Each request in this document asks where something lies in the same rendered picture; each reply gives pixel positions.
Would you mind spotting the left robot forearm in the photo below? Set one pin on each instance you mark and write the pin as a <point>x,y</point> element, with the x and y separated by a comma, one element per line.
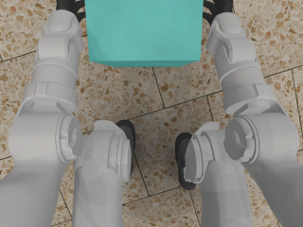
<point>56,67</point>

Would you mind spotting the right robot upper arm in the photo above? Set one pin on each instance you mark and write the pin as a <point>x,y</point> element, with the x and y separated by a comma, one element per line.
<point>266,145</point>

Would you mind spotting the left robot foot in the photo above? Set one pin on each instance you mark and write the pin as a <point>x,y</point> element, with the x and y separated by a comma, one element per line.
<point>128,128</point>

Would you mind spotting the left robot upper arm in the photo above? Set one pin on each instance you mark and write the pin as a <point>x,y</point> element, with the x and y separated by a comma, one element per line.
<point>41,145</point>

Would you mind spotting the carton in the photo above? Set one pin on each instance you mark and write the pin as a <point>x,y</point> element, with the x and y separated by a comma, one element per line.
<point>144,33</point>

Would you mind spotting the right robot forearm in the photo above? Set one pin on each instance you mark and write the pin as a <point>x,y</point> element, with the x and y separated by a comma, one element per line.
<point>235,57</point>

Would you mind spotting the right robot hand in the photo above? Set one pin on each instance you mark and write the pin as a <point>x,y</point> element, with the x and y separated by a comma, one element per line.
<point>218,7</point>

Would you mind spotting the left robot hand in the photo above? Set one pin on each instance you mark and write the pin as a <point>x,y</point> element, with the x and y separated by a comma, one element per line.
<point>72,6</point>

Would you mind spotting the robot right thigh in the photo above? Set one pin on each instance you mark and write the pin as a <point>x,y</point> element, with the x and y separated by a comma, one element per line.
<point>224,191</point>

